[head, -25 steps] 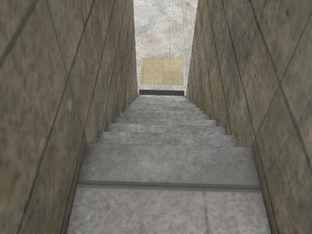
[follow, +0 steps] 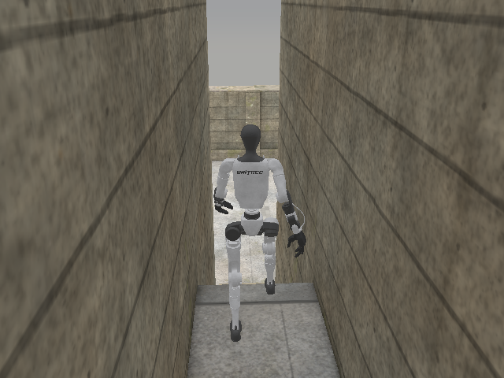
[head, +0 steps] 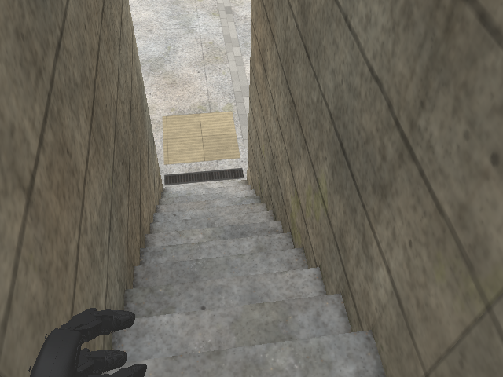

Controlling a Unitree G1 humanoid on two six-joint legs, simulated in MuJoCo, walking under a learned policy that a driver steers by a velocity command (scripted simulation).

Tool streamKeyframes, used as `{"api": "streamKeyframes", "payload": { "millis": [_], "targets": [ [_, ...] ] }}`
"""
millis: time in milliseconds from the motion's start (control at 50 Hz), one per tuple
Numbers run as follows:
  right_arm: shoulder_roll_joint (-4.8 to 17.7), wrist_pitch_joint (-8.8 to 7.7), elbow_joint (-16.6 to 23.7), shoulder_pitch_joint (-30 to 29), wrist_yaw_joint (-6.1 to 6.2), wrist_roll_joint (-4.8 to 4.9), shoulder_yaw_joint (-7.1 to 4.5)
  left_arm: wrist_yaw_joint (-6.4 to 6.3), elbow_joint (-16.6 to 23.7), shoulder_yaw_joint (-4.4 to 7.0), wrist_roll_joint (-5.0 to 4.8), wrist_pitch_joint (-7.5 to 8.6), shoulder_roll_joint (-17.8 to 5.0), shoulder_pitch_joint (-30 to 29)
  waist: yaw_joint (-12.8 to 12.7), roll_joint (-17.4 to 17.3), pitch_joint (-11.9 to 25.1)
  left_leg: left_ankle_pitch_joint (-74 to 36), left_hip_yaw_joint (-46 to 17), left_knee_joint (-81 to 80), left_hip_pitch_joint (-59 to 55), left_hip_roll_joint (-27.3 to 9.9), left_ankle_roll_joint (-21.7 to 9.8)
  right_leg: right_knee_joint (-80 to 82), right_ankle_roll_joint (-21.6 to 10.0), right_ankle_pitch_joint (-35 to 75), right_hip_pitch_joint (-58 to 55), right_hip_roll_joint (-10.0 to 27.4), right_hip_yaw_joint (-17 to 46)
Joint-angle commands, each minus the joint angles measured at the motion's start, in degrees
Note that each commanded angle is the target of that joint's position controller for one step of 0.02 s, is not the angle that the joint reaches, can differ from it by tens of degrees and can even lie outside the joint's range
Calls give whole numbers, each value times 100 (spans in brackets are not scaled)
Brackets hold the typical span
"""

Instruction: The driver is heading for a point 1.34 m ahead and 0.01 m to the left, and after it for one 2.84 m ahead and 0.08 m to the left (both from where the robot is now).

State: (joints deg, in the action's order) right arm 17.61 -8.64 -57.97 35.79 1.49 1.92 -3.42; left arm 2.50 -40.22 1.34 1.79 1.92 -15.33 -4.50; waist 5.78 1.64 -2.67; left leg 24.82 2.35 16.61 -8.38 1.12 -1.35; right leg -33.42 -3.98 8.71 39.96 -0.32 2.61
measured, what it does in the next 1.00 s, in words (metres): goes down: right foot, then left foot 0.20 m lower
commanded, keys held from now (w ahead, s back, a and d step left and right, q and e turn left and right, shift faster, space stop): w+shift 0.30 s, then shift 0.70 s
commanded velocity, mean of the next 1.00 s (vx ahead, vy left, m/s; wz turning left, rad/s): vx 0.53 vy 0.00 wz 0.00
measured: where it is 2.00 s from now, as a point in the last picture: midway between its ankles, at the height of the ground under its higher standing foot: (231, 309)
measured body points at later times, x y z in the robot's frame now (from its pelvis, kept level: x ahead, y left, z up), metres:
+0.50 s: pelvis +0.48 -0.01 -0.11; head +0.48 -0.02 +0.34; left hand +0.37 +0.27 -0.22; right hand +0.67 -0.25 -0.20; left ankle +0.58 +0.09 -0.83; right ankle +0.28 -0.09 -0.68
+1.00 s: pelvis +0.77 -0.04 -0.49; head +0.80 -0.03 -0.04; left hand +0.76 +0.20 -0.63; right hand +0.90 -0.28 -0.60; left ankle +0.91 +0.10 -1.10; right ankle +0.74 -0.12 -1.13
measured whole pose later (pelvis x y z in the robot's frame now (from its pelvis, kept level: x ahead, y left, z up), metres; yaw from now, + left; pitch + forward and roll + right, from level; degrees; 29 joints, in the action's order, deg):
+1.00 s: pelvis +0.77 -0.04 -0.49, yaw -1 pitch +3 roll -3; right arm 15.7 -2.7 -43.3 10.0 -6.9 -7.3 0.2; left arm 0.8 -49.7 -1.6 5.1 7.9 -12.2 27.3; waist -0.8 -2.3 -0.1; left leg -14.4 -3.0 73.9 56.0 -5.9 2.9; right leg -66.9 -4.3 -37.4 33.0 -3.4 -6.2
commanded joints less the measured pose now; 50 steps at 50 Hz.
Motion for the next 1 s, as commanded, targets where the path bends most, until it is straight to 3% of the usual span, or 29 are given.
{"api": "streamKeyframes", "payload": {
  "millis": [20,60,80,100,120,200,280,320,360,420,440,480,520,540,560,580,620,660,680,740,760,780,800,820,860,900,920,940,1000],
  "targets": [
    [1184,-138,493,-800,-27,76,-254,-126,-67,11,81,-14,-265,795,-860,-933,-180,-6110,79,344,2664,-794,-514,-82,-76,91,-3439,-703,-799],
    [1109,-127,683,-1831,58,-29,-200,-278,-1001,386,389,-3,-864,3640,-2490,-1195,1035,-8292,225,3991,3210,-1177,-433,-1371,-468,68,-5825,-605,-578],
    [711,-124,790,-1413,83,42,-201,-422,-835,588,390,31,-1654,3807,-2332,264,1032,-3561,305,7203,3839,-100,-448,97,-924,-2014,-5328,647,1347],
    [-1,-48,797,-79,86,98,-14,-319,-469,491,296,162,-1551,3166,-1219,1670,2294,741,-1139,8155,5041,244,-514,-17,-1528,-1628,-6788,2111,3522],
    [563,-37,968,-851,98,-72,-80,-347,-230,513,-7,141,-1093,2548,-1404,878,1933,-427,-1352,7479,5111,98,-588,898,-1480,-2724,-5578,1677,3490],
    [834,511,997,-1656,176,-382,-215,-332,-324,311,123,406,-461,2405,-838,-444,47,-796,-1575,4824,4247,-394,-187,986,-1264,-871,-2829,1346,2211],
    [327,829,1421,-2314,-16,-478,-179,-205,-540,453,-101,624,-935,3179,-818,597,279,-1837,-1067,4149,4408,-218,-53,692,-977,1443,-3183,1064,1451],
    [428,654,1565,-2696,-205,-312,-262,-360,-807,360,-331,754,-420,3140,-561,1,64,-4937,-860,1933,3651,-67,-191,88,-555,-475,-2197,124,402],
    [-295,617,1370,-2370,-324,-316,-13,-389,-865,244,-372,782,-121,3070,-551,-131,295,-7023,69,2043,1093,390,-95,-337,-340,-1813,-309,-304,-81],
    [-199,712,1494,-2542,-215,-569,39,-538,-980,256,-369,824,-170,3310,-626,-7,-205,-7044,270,2051,1081,636,-7,-1515,-66,-1534,-206,-323,-172],
    [209,715,1614,-2018,-845,-1260,156,-415,-912,158,550,806,-729,3507,-564,609,-1207,-7070,-972,2049,1226,-620,-215,-2589,703,-3169,272,-386,-473],
    [934,763,416,938,-841,-1296,-94,-221,-733,129,684,858,-841,2931,338,-291,-322,-7784,-584,2385,768,-512,-130,-4931,684,-2873,-836,-337,-84],
    [465,701,-224,3868,-688,-1421,-130,68,-501,290,313,703,-1482,1734,2326,-2659,-375,-5785,-327,938,-1593,-638,-575,-10697,691,-5740,1355,-1319,192],
    [224,547,173,2912,-508,-1314,7,74,-441,124,389,682,-958,2189,1460,-1920,-253,-5877,-869,684,-2242,-888,-654,-10415,571,-5139,2478,-1219,782],
    [1020,279,1089,318,-675,-340,59,176,193,-49,340,642,-35,2963,-537,-1027,876,-8900,-2814,2345,-2353,-2274,-2164,-8800,990,-4326,3232,-741,1078],
    [996,118,1255,-612,-562,-394,39,155,428,-12,399,584,-641,2355,-421,41,662,-7497,-2925,2319,-1309,-2373,-2293,-8407,903,-4520,3915,-277,937],
    [-288,-165,2091,-2632,-276,-574,592,-9,535,-2,410,568,-860,1812,-925,1445,72,-3978,-1776,1639,2412,-1474,-1315,-3530,969,-1440,2509,557,714],
    [-32,-89,1764,-2572,-182,-1127,516,106,-322,-362,705,354,679,3863,-1990,85,-461,-2344,-1448,2787,8977,-653,-1284,-3578,686,1126,-4025,551,208],
    [265,-190,1832,-2345,-150,-975,378,269,-390,-287,969,250,232,4015,-1743,225,-374,-961,-1135,3511,8606,-482,-1059,-2963,700,2138,-3744,726,304],
    [738,-59,1406,-554,-42,-195,350,418,2,-241,586,23,-179,3067,-880,715,-72,882,-526,5651,6073,372,-115,1230,670,2630,-4571,392,-585],
    [910,68,1185,-552,-285,-530,326,408,-794,-144,803,-7,-148,5036,-1694,810,408,-965,-603,7474,6317,216,-98,-38,384,3359,-6249,-33,-989],
    [889,162,1326,-838,-576,-391,278,191,-962,160,741,-66,-776,6371,-2432,1990,584,850,-831,10385,6357,303,540,1260,-686,3553,-6503,1073,151],
    [-137,179,1603,830,-830,-474,498,223,-420,416,239,-22,-1703,5018,-829,2159,2995,3002,-1072,11846,7510,348,874,-1448,-2625,7982,-8446,2829,1983],
    [187,333,2051,-172,-728,-238,460,235,-137,383,604,153,-1584,4209,-1116,595,2401,2828,-1199,11807,8763,-93,780,-1270,-2616,6924,-7287,2915,2493],
    [-56,401,2424,-1661,-473,-488,579,-50,-227,75,484,540,-661,3670,-1050,-1216,1652,612,-1220,9111,9464,-924,790,-1271,-1542,2813,-5040,2457,2032],
    [-76,547,1876,-1239,-625,-721,607,-141,-173,-192,259,584,-123,2809,-254,-1069,-205,-3024,-1058,5523,7701,-1336,780,-890,-1054,1244,-827,1965,1422],
    [-215,678,1245,-772,-699,-879,473,-108,-352,-255,451,623,-22,2910,130,-772,-204,-4611,-512,5686,4999,-1074,643,-1046,-743,-266,1520,1162,882],
    [-243,726,882,-258,-919,-999,380,-117,-333,-16,611,689,-785,2293,751,-92,19,-4896,175,6894,2799,-479,384,-861,-651,-483,3159,597,289],
    [252,625,1382,-1973,-902,-920,226,-355,-915,-83,51,781,-547,3928,-791,24,236,-4573,-851,4713,6684,-808,364,-2341,-759,-1284,-1140,1297,1631]
  ]
}}
Next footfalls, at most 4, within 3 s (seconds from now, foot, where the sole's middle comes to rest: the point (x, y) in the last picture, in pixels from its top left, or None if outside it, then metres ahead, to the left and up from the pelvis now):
0.06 right None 0.30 -0.09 -0.76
0.52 left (207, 375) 0.56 0.08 -0.97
0.78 right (264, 325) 0.78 -0.12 -1.17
1.14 left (199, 308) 0.97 0.12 -1.38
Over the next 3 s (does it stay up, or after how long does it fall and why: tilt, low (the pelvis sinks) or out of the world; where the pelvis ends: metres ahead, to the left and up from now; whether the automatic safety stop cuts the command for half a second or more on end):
stays up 1.25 -0.05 -0.81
